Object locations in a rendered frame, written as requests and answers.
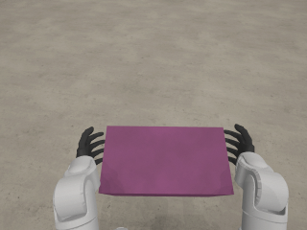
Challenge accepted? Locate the robot right forearm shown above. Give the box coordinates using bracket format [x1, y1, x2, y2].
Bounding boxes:
[234, 151, 289, 230]

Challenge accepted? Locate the right robot hand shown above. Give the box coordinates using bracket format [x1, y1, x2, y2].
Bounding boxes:
[224, 124, 255, 166]

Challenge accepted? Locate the left robot hand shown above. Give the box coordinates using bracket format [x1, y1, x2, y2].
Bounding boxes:
[76, 126, 106, 165]

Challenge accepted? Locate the carton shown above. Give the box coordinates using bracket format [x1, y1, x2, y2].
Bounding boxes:
[98, 126, 234, 197]

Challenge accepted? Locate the robot left forearm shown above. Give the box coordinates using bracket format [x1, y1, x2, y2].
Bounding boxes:
[53, 155, 101, 230]

